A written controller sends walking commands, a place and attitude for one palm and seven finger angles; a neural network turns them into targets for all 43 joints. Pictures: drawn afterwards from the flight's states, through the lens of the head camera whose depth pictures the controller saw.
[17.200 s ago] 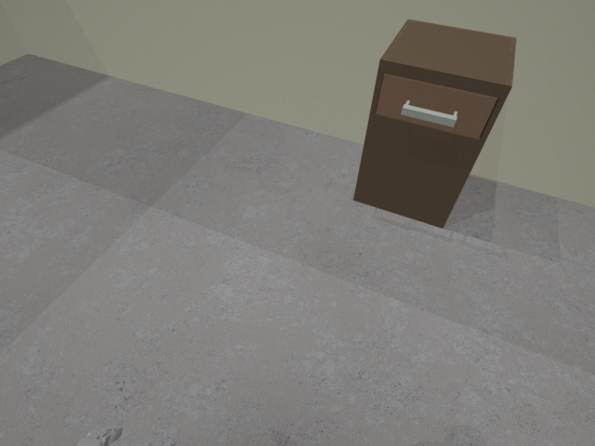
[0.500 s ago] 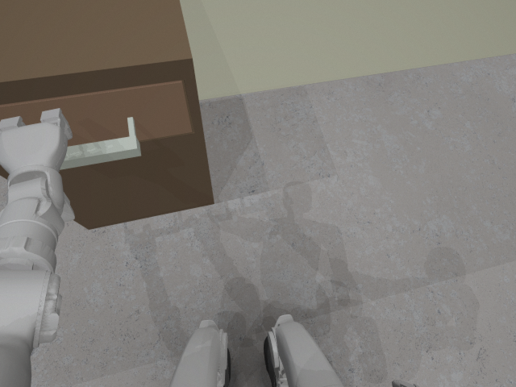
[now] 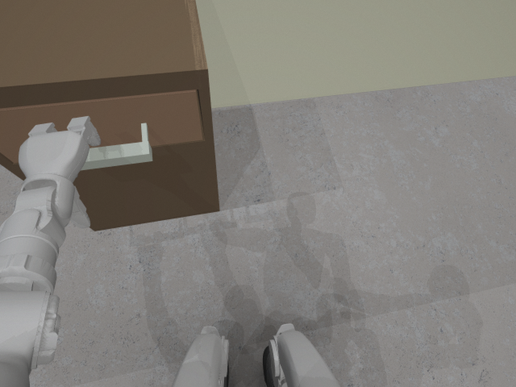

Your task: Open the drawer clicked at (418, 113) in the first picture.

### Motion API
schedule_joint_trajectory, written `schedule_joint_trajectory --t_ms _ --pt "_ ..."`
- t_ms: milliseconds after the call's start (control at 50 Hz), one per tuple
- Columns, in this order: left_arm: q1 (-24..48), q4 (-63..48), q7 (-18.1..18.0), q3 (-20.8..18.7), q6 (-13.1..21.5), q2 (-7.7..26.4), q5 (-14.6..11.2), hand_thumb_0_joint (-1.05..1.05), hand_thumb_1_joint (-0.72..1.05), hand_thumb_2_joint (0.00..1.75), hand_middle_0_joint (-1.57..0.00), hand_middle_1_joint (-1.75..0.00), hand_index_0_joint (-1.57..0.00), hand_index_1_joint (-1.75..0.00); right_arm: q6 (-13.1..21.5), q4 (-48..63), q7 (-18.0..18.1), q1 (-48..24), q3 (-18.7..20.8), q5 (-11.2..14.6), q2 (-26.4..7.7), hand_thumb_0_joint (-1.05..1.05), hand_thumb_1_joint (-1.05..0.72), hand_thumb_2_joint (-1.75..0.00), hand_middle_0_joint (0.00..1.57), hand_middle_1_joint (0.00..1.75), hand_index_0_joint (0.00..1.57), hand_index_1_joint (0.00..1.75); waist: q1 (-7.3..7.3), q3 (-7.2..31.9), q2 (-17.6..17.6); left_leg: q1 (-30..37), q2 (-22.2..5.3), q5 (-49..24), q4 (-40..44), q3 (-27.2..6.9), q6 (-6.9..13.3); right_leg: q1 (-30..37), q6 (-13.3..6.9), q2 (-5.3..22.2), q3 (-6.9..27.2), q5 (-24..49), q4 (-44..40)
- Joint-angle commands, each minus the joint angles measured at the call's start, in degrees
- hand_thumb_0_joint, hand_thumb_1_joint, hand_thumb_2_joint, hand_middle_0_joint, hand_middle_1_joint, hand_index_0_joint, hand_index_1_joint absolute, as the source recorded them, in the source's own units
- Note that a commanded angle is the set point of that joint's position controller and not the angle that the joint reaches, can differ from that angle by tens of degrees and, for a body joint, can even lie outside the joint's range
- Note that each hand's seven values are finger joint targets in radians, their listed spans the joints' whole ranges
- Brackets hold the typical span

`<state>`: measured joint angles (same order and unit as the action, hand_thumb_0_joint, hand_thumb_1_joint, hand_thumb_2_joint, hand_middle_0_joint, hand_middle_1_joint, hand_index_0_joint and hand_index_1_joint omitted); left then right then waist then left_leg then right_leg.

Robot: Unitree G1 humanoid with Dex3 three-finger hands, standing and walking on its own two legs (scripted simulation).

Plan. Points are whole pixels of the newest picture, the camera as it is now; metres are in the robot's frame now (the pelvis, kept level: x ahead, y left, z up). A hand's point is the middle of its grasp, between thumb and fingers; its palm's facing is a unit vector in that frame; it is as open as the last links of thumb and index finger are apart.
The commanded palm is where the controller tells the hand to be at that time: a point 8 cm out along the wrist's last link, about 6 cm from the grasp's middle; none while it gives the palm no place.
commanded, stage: move the hooked fingers above the handle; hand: left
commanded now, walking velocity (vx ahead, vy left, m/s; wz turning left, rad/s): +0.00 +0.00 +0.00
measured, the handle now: (98, 146) +0.53 +0.29 -0.10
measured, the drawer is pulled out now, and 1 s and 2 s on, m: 0.00 0.00 0.00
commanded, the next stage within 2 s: lower the fingers behind the handle in 0.96 s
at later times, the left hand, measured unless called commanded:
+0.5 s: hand (70, 160) +0.47 +0.30 -0.04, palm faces -0.02 -0.04 -1.00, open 13.8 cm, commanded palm +0.47 +0.28 +0.01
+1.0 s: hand (74, 154) +0.48 +0.30 -0.05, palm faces -0.04 +0.00 -1.00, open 13.9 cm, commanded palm +0.47 +0.29 +0.01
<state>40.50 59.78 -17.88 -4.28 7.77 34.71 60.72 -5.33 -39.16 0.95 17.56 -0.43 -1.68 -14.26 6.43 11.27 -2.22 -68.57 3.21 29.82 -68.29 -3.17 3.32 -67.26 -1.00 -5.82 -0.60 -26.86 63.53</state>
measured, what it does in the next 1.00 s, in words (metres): stands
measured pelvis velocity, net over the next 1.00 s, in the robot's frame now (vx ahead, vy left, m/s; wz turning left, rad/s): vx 0.00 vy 0.01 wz -0.03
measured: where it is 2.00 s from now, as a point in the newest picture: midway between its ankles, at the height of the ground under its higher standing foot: outside the picture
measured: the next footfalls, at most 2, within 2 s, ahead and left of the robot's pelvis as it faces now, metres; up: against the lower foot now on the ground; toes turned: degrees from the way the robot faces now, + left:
none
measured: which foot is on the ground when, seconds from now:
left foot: down 0.00-1.00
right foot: down 0.00-1.00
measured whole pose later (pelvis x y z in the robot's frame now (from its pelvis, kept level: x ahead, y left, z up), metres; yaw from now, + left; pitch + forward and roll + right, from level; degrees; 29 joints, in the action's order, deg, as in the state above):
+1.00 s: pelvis +0.00 +0.01 -0.01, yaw -2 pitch +31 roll -5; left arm 45.5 66.2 -29.0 -5.8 4.0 35.3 64.7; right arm -7.4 -37.0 -1.7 16.4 -0.9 -2.4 -15.1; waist 8.2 10.7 -3.5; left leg -70.3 2.5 31.6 -71.4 -2.3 4.0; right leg -69.0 -0.3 -6.4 -0.1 -27.9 65.9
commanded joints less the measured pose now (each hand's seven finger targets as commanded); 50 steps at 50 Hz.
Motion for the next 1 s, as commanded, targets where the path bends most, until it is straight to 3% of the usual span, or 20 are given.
schedule_joint_trajectory --t_ms 0,60,120,180,240,260,320,400,440,500,520,560,620,680,740,760,820,860,920,980 --pt "26.3 -13.2 -7.9 -4.3 7.1 17.4 4.7 0.00 -0.50 0.30 -0.30 -1.20 -0.30 -1.20 0.9 0.4 2.0 8.4 4.6 -1.5 -10.7 0.00 -0.90 -0.90 0.20 0.30 0.20 0.30 2.40 23.8 -11.6 25.6 -3.8 -26.2 4.0 -2.0 -1.4 2.6 -2.4 0.8 -1.6 12.1 -3.9" --pt "21.3 0.8 -12.5 -5.1 1.7 16.3 4.1 0.00 -0.50 0.30 -0.30 -1.20 -0.30 -1.20 0.3 1.6 0.1 8.1 3.7 -1.7 -11.0 0.00 -0.90 -0.90 0.20 0.30 0.20 0.30 1.95 18.1 -8.2 16.7 -3.1 -22.1 3.4 -1.4 -1.2 2.1 -2.4 0.9 -2.3 10.3 -3.1" --pt "18.6 6.3 -13.2 -4.7 -4.8 16.4 3.5 0.00 -0.50 0.30 -0.30 -1.20 -0.30 -1.20 -0.8 3.8 -1.5 9.3 3.5 -1.4 -11.9 0.00 -0.90 -0.90 0.20 0.30 0.20 0.30 0.14 22.7 -8.4 18.5 -2.8 -25.2 4.8 -1.1 -1.8 6.8 -2.2 0.8 -2.8 14.1 -2.6" --pt "19.4 2.0 -9.6 -0.6 -7.5 11.6 3.2 0.00 -0.50 0.30 -0.30 -1.20 -0.30 -1.20 -1.4 5.1 -2.1 9.9 4.2 -0.9 -12.1 0.00 -0.90 -0.90 0.20 0.30 0.20 0.30 1.04 30.7 -8.4 25.9 -3.7 -31.9 4.8 -1.5 -1.8 10.2 -1.7 0.7 -2.8 19.9 -2.8" --pt "17.5 1.2 -6.8 -2.9 -8.6 16.4 2.4 0.00 -0.50 0.30 -0.30 -1.20 -0.30 -1.20 -2.7 5.1 -1.4 11.0 3.8 -0.1 -12.6 0.00 -0.90 -0.90 0.20 0.30 0.20 0.30 0.33 31.7 -3.2 23.7 -3.2 -28.9 6.2 -0.6 -0.8 16.8 -1.1 0.7 -1.9 21.6 -4.7" --pt "19.8 -1.1 -5.7 -2.0 -7.9 15.6 1.9 0.00 -0.50 0.30 -0.30 -1.20 -0.30 -1.20 -2.6 5.2 -1.0 10.6 3.7 0.1 -12.2 0.00 -0.90 -0.90 0.20 0.30 0.20 0.30 1.44 30.4 -1.7 22.0 -3.2 -26.0 6.4 -0.4 -0.3 17.5 -0.9 0.9 -1.5 20.5 -5.5" --pt "26.2 -10.6 -5.1 -4.7 -1.1 19.2 1.2 0.00 -0.50 0.30 -0.30 -1.20 -0.30 -1.20 -1.3 4.5 0.4 9.0 3.8 -0.1 -11.8 0.00 -0.90 -0.90 0.20 0.30 0.20 0.30 1.59 31.5 -5.1 22.0 -3.4 -21.4 6.0 -0.8 0.2 15.0 -1.1 1.3 -0.3 15.6 -5.5" --pt "30.9 -16.9 -10.0 -7.6 6.7 23.0 4.8 0.00 -0.50 0.30 -0.30 -1.20 -0.30 -1.20 0.4 2.6 1.8 7.7 4.3 -1.2 -11.6 0.00 -0.90 -0.90 0.20 0.30 0.20 0.30 1.92 30.0 -11.5 24.7 -4.0 -21.5 4.7 -2.6 -0.9 5.1 -2.0 0.9 -1.1 9.8 -2.9" --pt "28.4 -12.3 -12.9 -7.0 6.0 20.3 5.4 0.00 -0.50 0.30 -0.30 -1.20 -0.30 -1.20 0.5 1.6 1.0 7.6 4.5 -1.7 -11.4 0.00 -0.90 -0.90 0.20 0.30 0.20 0.30 1.93 27.2 -13.4 25.2 -4.1 -23.0 3.9 -3.2 -2.2 0.8 -2.4 0.9 -2.2 8.8 -1.9" --pt "25.1 -1.3 -14.9 -5.1 0.0 16.2 4.4 0.00 -0.50 0.30 -0.30 -1.20 -0.30 -1.20 0.2 1.6 -0.8 8.8 4.4 -1.7 -11.7 0.00 -0.90 -0.90 0.20 0.30 0.20 0.30 1.95 24.7 -13.5 25.1 -4.2 -25.2 4.5 -4.1 -3.6 -1.0 -2.2 1.0 -3.6 8.9 -1.5" --pt "23.4 2.9 -14.7 -3.6 -2.7 13.8 3.5 0.00 -0.50 0.30 -0.30 -1.20 -0.30 -1.20 0.0 1.7 -1.4 9.5 4.5 -1.6 -11.9 0.00 -0.90 -0.90 0.20 0.30 0.20 0.30 2.15 24.1 -10.6 24.0 -4.0 -24.5 4.8 -3.8 -3.2 0.5 -2.0 0.9 -3.8 9.2 -2.3" --pt "23.2 6.2 -12.6 -0.5 -7.1 11.8 2.7 0.00 -0.50 0.30 -0.30 -1.20 -0.30 -1.20 -0.3 2.2 -2.0 10.6 4.3 -1.1 -12.4 0.00 -0.90 -0.90 0.20 0.30 0.20 0.30 3.06 24.3 -8.3 23.5 -3.9 -24.4 5.5 -3.2 -2.5 3.2 -1.6 0.7 -3.9 11.1 -3.6" --pt "25.6 0.3 -6.6 3.9 -8.7 8.0 1.4 0.00 -0.50 0.30 -0.30 -1.20 -0.30 -1.20 -1.0 2.7 -1.9 11.1 4.5 -0.7 -12.3 0.00 -0.90 -0.90 0.20 0.30 0.20 0.30 3.25 30.6 -9.3 29.5 -4.3 -28.3 5.9 -3.5 -2.4 6.6 -1.5 0.6 -3.6 14.5 -4.4" --pt "32.5 -11.8 -2.5 1.5 -3.2 11.8 -0.3 0.00 -0.50 0.30 -0.30 -1.20 -0.30 -1.20 -0.6 2.6 -0.2 10.7 4.7 -0.7 -11.8 0.00 -0.90 -0.90 0.20 0.30 0.20 0.30 4.44 36.4 -7.8 31.4 -4.5 -28.3 5.2 -3.8 -1.3 9.5 -1.3 0.9 -2.2 16.1 -4.7" --pt "31.0 -19.3 -4.5 -6.1 3.8 20.4 1.5 0.00 -0.50 0.30 -0.30 -1.20 -0.30 -1.20 0.1 2.1 1.3 10.2 4.6 -1.1 -11.3 0.00 -0.90 -0.90 0.20 0.30 0.20 0.30 1.25 37.3 -13.1 33.3 -4.4 -32.2 5.1 -3.3 -2.1 8.3 -2.1 0.8 -1.6 16.3 -3.5" --pt "28.2 -17.6 -6.2 -5.9 4.2 19.3 2.4 0.00 -0.50 0.30 -0.30 -1.20 -0.30 -1.20 0.2 1.7 1.2 9.4 4.5 -1.4 -10.9 0.00 -0.90 -0.90 0.20 0.30 0.20 0.30 0.80 35.7 -14.8 33.2 -4.4 -33.4 4.6 -3.0 -2.6 6.7 -2.3 0.7 -1.9 15.9 -3.0" --pt "20.4 -6.7 -11.7 -8.4 1.6 19.6 4.2 0.00 -0.50 0.30 -0.30 -1.20 -0.30 -1.20 -1.0 1.7 0.0 8.1 3.6 -1.9 -10.9 0.00 -0.90 -0.90 0.20 0.30 0.20 0.30 -0.33 23.2 -10.5 23.7 -4.2 -30.3 4.2 -2.3 -2.3 4.8 -2.5 0.6 -2.8 13.9 -2.4" --pt "17.7 0.0 -14.0 -7.5 -2.7 18.9 4.2 0.00 -0.50 0.30 -0.30 -1.20 -0.30 -1.20 -1.4 3.1 -0.9 8.1 3.2 -1.8 -11.1 0.00 -0.90 -0.90 0.20 0.30 0.20 0.30 -0.45 20.7 -6.2 16.9 -3.2 -25.4 4.6 -1.0 -1.2 8.4 -2.2 0.6 -2.4 14.5 -3.1" --pt "14.7 4.9 -13.0 -5.0 -7.6 16.5 3.1 0.00 -0.50 0.30 -0.30 -1.20 -0.30 -1.20 -1.8 4.6 -2.1 9.2 3.3 -1.1 -11.8 0.00 -0.90 -0.90 0.20 0.30 0.20 0.30 -0.84 23.7 -4.9 17.5 -2.8 -25.7 6.0 0.0 -1.0 13.5 -1.8 0.6 -2.3 18.3 -3.8" --pt "17.4 0.9 -10.3 -6.3 -7.7 19.5 1.4 0.00 -0.50 0.30 -0.30 -1.20 -0.30 -1.20 -2.1 5.3 -1.7 9.5 3.4 -0.5 -12.4 0.00 -0.90 -0.90 0.20 0.30 0.20 0.30 -0.33 29.2 -2.3 18.5 -2.8 -26.1 6.1 0.2 -0.3 18.7 -1.1 1.0 -1.2 22.0 -4.3"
